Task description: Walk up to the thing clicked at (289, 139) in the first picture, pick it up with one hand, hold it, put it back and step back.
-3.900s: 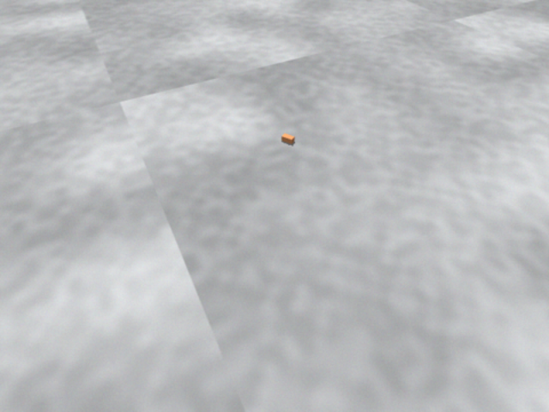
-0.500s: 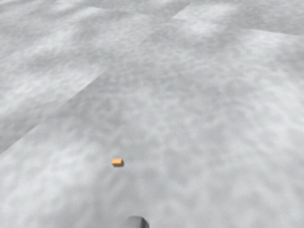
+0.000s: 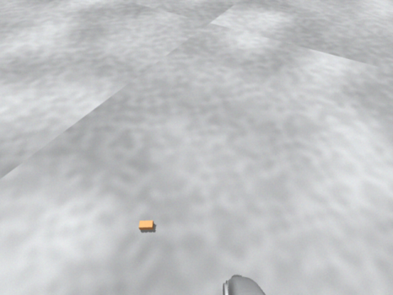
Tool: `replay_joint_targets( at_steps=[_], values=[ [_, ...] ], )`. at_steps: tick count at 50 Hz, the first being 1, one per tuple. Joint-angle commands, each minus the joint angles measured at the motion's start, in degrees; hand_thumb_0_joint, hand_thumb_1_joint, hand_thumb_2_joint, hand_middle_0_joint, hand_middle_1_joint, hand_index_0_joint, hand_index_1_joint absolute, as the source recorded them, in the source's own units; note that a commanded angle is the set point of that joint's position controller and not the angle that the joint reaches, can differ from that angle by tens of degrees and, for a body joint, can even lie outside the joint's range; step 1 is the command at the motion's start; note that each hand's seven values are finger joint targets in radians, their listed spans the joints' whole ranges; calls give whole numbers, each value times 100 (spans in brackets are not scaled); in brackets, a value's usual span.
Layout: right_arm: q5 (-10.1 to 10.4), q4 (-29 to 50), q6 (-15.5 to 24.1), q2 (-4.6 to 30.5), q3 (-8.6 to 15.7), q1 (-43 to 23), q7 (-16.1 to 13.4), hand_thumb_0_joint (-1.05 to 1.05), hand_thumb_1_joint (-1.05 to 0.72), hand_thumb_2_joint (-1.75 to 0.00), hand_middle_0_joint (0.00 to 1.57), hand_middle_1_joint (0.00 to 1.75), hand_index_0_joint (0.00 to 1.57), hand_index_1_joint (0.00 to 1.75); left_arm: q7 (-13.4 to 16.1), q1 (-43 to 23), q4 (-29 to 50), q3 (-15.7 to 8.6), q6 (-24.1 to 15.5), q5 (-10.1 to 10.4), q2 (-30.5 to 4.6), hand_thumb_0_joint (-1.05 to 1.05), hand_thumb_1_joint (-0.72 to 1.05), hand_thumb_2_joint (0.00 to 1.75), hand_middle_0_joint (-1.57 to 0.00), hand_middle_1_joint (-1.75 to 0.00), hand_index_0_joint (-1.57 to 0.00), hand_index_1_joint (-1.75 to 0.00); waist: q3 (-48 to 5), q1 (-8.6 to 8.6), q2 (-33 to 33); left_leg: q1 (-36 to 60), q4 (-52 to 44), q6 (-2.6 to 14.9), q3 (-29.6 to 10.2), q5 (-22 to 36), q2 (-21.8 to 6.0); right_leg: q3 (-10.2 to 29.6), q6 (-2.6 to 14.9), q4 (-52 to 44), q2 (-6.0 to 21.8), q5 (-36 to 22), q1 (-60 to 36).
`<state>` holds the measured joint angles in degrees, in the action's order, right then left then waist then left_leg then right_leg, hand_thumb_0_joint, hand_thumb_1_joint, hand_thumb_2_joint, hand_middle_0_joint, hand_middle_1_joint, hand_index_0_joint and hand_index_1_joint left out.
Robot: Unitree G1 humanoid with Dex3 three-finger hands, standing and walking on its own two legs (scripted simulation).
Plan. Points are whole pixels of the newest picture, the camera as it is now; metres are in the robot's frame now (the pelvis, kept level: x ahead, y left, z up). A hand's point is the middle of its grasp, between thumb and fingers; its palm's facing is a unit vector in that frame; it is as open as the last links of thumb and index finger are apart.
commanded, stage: walk up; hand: left
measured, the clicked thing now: (146, 225) +0.56 +0.25 -0.75
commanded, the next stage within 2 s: stand in 1.96 s
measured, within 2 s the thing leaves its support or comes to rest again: neither
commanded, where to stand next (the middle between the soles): +0.16 +0.00 m, yaw -2 degrees
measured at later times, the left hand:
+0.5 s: hand (67, 294) +0.16 +0.29 -0.15, palm faces -0.03 -0.93 -0.38, open 7.4 cm
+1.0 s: hand out of the picture +0.15 +0.28 -0.15, palm faces -0.03 -0.94 -0.34, open 7.4 cm
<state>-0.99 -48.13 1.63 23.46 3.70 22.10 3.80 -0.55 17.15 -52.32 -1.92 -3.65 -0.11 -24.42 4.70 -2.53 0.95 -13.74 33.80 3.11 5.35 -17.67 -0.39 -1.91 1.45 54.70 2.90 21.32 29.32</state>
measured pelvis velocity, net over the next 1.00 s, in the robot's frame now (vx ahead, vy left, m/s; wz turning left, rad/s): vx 0.08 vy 0.02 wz -0.03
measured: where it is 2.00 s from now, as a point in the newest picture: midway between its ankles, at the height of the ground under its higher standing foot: outside the picture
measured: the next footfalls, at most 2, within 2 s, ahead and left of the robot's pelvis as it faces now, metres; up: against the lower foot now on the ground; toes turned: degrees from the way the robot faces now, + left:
right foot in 0.18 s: +0.12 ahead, -0.11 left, +0.00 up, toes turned -5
left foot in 0.48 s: +0.16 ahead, +0.17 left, +0.00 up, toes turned -1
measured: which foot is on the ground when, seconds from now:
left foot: down 0.00-0.20, up 0.22-0.46, down 0.48-1.00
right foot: up 0.00-0.16, down 0.18-1.00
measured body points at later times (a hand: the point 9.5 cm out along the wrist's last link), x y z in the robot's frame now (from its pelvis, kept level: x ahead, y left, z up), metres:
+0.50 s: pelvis +0.07 +0.03 -0.01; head +0.08 +0.03 +0.44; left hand +0.16 +0.34 -0.12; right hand +0.15 -0.29 -0.13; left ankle +0.12 +0.17 -0.73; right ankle +0.12 -0.10 -0.73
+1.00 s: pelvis +0.08 +0.02 +0.00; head +0.09 +0.02 +0.45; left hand +0.15 +0.33 -0.13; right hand +0.17 -0.28 -0.12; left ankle +0.12 +0.17 -0.73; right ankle +0.08 -0.11 -0.73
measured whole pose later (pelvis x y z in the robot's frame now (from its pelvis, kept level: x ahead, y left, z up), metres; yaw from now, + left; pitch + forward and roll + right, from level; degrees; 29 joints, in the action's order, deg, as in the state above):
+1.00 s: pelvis +0.08 +0.02 +0.00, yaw -2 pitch -3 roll +0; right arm 0.1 -60.7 2.2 21.4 -0.1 7.8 0.0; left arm -1.6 9.2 -61.5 -0.7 0.6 -0.1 -20.6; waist 3.5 0.9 -0.5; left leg -14.7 30.7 -2.3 -0.1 -13.4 -3.0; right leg -0.9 -0.7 31.7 1.6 17.3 11.8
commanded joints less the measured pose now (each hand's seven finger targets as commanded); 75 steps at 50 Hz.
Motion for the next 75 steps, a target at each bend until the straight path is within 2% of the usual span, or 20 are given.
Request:
replay_joint_targets(
  at_steps=[1, 4, 6, 8, 9, 10, 11, 13, 17, 23, 25, 26, 27, 29, 34, 36, 38, 42, 48, 75],
  values=[
    [21, 469, 190, 1501, 425, 150, -196, 0, -90, -90, 20, 30, 20, 30, 45, -90, 465, -340, -120, -79, -1008, 0, 90, 90, -20, -30, -20, -30, 80, 14, -802, 312, -1472, 1093, -1679, 1338, -1621, 36, -14, -722, 117, -262, 210],
    [49, 517, 155, 1286, 307, -36, -297, 0, -90, -90, 20, 30, 20, 30, 101, -92, 508, -283, -117, -49, -761, 0, 90, 90, -20, -30, -20, -30, -265, 129, -619, 451, -640, 788, -1049, 4133, -1391, -142, 84, -1290, -88, -622, -492],
    [101, 497, 116, 1245, 253, -114, -357, 0, -90, -90, 20, 30, 20, 30, 140, 34, 451, -268, -102, -24, -656, 0, 90, 90, -20, -30, -20, -30, -475, 252, -548, 491, -103, 617, -856, 4394, -1265, -235, 135, -1848, -254, -1025, -1064],
    [207, 530, 103, 1004, 142, -270, -372, 0, -90, -90, 20, 30, 20, 30, 209, 466, 313, -345, -152, -55, -912, 0, 90, 90, -20, -30, -20, -30, -836, 579, 23, 56, 933, 295, -630, 3342, -860, 148, 301, -2806, -115, -2101, -2274],
    [235, 602, 114, 792, 72, -227, -374, 0, -90, -90, 20, 30, 20, 30, 242, 595, 332, -472, -177, -93, -1357, 0, 90, 90, -20, -30, -20, -30, -1163, 624, 904, -804, 1967, 19, -359, 1880, -399, 1677, 726, -2894, 914, -2678, -2964],
    [190, 550, 53, 738, 38, 73, -378, 0, -90, -90, 20, 30, 20, 30, 212, 583, 446, -484, -165, -12, -1498, 0, 90, 90, -20, -30, -20, -30, -1024, 513, 1159, -1523, 2437, -64, -380, -1352, 187, 3159, 1272, -3345, 1909, -2169, -3064],
    [87, 457, -29, 1191, 185, -26, -443, 0, -90, -90, 20, 30, 20, 30, 187, 257, 527, -486, -128, 4, -1628, 0, 90, 90, -20, -30, -20, -30, -763, 467, 727, -1771, 2793, -45, -597, -2187, -14, 3585, 1814, -3387, 2264, -1241, -2729],
    [74, 244, -34, 1274, 228, -166, -427, 0, -90, -90, 20, 30, 20, 30, 173, -45, 589, -468, -80, -10, -1447, 0, 90, 90, -20, -30, -20, -30, -319, 392, 414, -1743, 2730, -91, -842, -1904, -245, 2793, 1631, -3607, 1889, -443, -1998],
    [90, -82, -6, 970, 130, -8, -343, 0, -90, -90, 20, 30, 20, 30, 153, -437, 601, -320, -44, -121, -1189, 0, 90, 90, -20, -30, -20, -30, -306, 227, 807, -943, 1678, -213, -504, -738, -161, 1378, 1072, -3412, 944, -973, -1199],
    [24, -467, 200, 922, 134, -138, -496, 0, -90, -90, 20, 30, 20, 30, 41, -857, 603, -256, 268, -53, -903, 0, 90, 90, -20, -30, -20, -30, -518, 66, 691, 591, -536, -311, -237, 895, 36, 664, 622, -2177, 571, -901, -395],
    [-110, -395, 280, 1487, 228, -370, -564, 0, -90, -90, 20, 30, 20, 30, 16, -773, 590, -164, 383, 15, -502, 0, 90, 90, -20, -30, -20, -30, -350, 183, -771, 317, -1447, 144, -2450, 232, -1418, 415, 139, -1199, -97, 63, 139],
    [-51, -259, 270, 1899, 296, -808, -569, 0, -90, -90, 20, 30, 20, 30, 59, -622, 395, -270, 474, 5, -823, 0, 90, 90, -20, -30, -20, -30, -178, 214, -1054, -744, -1972, 845, -3347, -784, -2223, 462, 17, -524, -110, 850, -432],
    [-51, -214, 246, 1918, 323, -1174, -561, 0, -90, -90, 20, 30, 20, 30, 62, -583, 270, -366, 496, -32, -1088, 0, 90, 90, -20, -30, -20, -30, 89, 291, -919, -1287, -1987, 1084, -3321, -1201, -2249, 586, 22, -182, 99, 891, -800],
    [-80, -191, 255, 1538, 195, -1462, -568, 0, -90, -90, 20, 30, 20, 30, -4, -411, 76, -374, 474, -26, -977, 0, 90, 90, -20, -30, -20, -30, 25, 460, -921, -945, -1604, 748, -2296, -803, -1573, 565, 87, -647, 111, 648, -798],
    [-9, -325, 181, 1357, 89, -1428, -499, 0, -90, -90, 20, 30, 20, 30, -9, -258, -254, -337, 356, -76, -742, 0, 90, 90, -20, -30, -20, -30, -526, 520, -1101, -565, -679, 306, -1449, 437, -1056, 140, 69, -2571, -130, -240, -1817],
    [83, -348, 155, 1058, -16, -1279, -497, 0, -90, -90, 20, 30, 20, 30, 42, -433, -250, -366, 258, -156, -1051, 0, 90, 90, -20, -30, -20, -30, -770, 418, -393, -635, -121, -27, -1037, 775, -710, 971, 246, -2949, 382, -1128, -2174],
    [109, -553, 146, 960, -24, -1160, -497, 0, -90, -90, 20, 30, 20, 30, -5, -1102, -165, -308, 273, -95, -1222, 0, 90, 90, -20, -30, -20, -30, -502, 82, 124, 123, -325, -214, -681, -219, -271, 1423, 474, -3093, 785, -274, -956],
    [67, -684, 180, 1231, -13, -1580, -468, 0, -90, -90, 20, 30, 20, 30, -32, -908, -399, -185, 287, -27, -910, 0, 90, 90, -20, -30, -20, -30, -488, 311, -210, -5, -936, 56, -1395, -51, -871, 612, 156, -2820, 212, -385, -1362],
    [96, -948, 172, 1090, -83, -1522, -468, 0, -90, -90, 20, 30, 20, 30, -4, -1184, -538, -198, 246, 1, -993, 0, 90, 90, -20, -30, -20, -30, -500, 205, 185, 347, -660, -132, -861, 1250, -549, 746, 185, -3142, 440, -1233, -1447],
    [48, -1271, 138, 1003, -114, -1821, -496, 0, -90, -90, 20, 30, 20, 30, -3, -1586, -795, -189, 336, -29, -816, 0, 90, 90, -20, -30, -20, -30, -734, 239, -83, 531, -1344, -195, -833, 1730, -678, 418, 19, -3571, 372, -1570, -2292]
  ],
)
